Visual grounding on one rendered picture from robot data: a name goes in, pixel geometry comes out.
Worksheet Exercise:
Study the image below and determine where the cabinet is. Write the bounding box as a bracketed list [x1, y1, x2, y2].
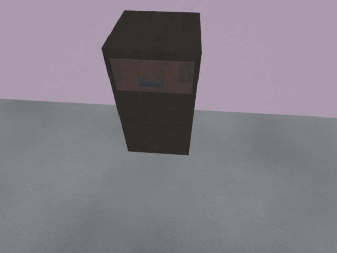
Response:
[101, 10, 202, 155]

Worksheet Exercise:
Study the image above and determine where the handle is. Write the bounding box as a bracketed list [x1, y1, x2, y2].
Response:
[139, 76, 164, 87]

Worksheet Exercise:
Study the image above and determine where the drawer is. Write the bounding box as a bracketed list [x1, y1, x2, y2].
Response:
[110, 58, 195, 94]

